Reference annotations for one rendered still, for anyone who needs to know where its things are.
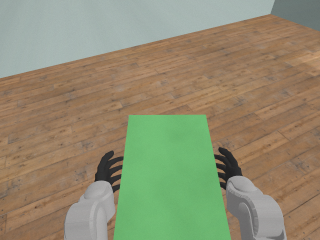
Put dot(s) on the robot left hand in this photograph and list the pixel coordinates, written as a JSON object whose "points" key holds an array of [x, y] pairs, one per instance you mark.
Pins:
{"points": [[104, 171]]}

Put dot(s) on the robot right hand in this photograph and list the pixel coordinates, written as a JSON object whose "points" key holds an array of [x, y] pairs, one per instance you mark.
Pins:
{"points": [[230, 168]]}

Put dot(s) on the right robot forearm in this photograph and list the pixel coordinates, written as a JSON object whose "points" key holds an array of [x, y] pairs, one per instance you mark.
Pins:
{"points": [[260, 217]]}

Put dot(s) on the carton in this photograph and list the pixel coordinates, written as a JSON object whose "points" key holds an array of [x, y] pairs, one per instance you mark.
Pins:
{"points": [[170, 188]]}

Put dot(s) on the left robot forearm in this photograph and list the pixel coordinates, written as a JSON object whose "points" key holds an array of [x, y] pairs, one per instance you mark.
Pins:
{"points": [[87, 219]]}

